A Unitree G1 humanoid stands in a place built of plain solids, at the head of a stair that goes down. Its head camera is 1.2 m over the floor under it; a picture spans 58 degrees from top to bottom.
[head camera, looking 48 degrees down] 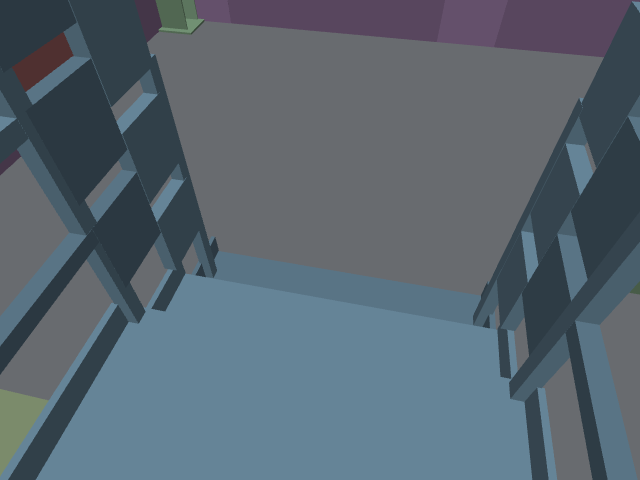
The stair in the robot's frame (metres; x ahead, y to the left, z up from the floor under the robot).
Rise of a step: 0.18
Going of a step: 0.28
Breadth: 1.25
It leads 12 degrees to the right of straight ahead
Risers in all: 3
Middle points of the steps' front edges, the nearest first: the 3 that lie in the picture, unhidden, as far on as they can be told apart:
0.66 0.01 0.00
0.94 -0.05 -0.18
1.21 -0.11 -0.36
